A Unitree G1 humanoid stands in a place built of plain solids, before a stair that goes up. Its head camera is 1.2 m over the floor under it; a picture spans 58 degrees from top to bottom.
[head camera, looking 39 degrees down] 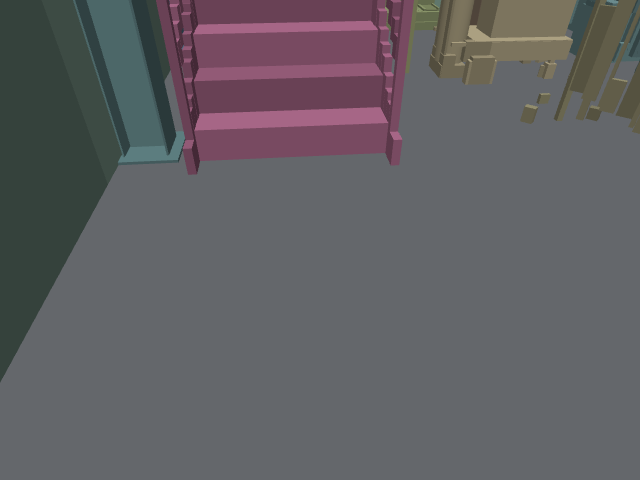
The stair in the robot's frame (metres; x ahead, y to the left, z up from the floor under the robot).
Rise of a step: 0.19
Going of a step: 0.23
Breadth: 1.16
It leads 5 degrees to the left of straight ahead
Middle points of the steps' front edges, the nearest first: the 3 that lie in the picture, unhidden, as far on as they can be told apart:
2.24 0.15 0.19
2.47 0.17 0.37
2.70 0.19 0.56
